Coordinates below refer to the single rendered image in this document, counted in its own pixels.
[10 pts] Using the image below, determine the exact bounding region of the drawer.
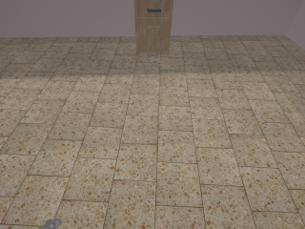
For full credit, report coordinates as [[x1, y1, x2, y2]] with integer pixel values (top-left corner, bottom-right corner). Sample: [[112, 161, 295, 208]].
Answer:
[[136, 0, 172, 18]]

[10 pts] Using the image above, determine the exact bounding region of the left robot hand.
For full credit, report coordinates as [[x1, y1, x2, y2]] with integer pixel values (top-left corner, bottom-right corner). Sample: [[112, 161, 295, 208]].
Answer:
[[37, 219, 62, 229]]

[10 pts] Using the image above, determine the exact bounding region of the cabinet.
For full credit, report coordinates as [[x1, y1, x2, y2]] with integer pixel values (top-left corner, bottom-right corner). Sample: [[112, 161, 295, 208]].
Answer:
[[133, 0, 174, 52]]

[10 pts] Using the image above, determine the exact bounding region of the handle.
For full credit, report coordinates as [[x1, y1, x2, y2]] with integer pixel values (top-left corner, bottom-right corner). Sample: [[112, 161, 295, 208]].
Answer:
[[147, 9, 161, 12], [147, 26, 160, 30]]

